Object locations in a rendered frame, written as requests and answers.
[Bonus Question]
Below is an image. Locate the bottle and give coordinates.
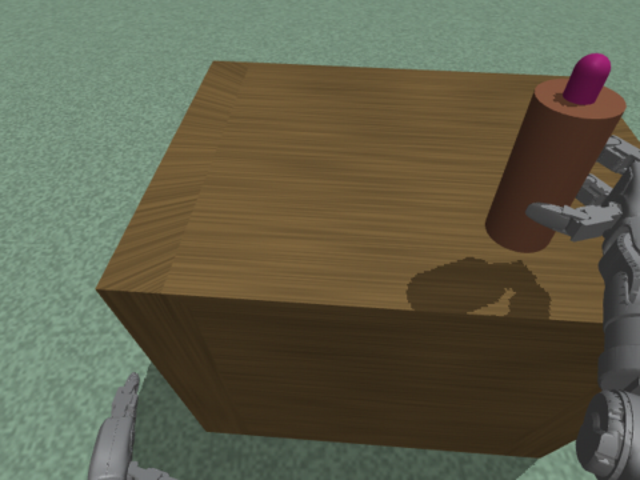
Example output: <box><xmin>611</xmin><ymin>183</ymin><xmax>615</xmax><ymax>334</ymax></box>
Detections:
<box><xmin>485</xmin><ymin>53</ymin><xmax>626</xmax><ymax>253</ymax></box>

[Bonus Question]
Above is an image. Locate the left robot hand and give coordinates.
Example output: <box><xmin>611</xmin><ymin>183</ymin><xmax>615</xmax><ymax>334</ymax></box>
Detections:
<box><xmin>87</xmin><ymin>372</ymin><xmax>178</xmax><ymax>480</ymax></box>

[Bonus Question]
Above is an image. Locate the right robot arm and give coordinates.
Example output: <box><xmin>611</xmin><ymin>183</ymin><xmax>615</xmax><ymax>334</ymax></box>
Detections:
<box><xmin>576</xmin><ymin>216</ymin><xmax>640</xmax><ymax>480</ymax></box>

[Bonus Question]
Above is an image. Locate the right robot hand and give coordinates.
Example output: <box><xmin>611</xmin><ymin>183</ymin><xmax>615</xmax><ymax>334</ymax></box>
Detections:
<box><xmin>525</xmin><ymin>135</ymin><xmax>640</xmax><ymax>242</ymax></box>

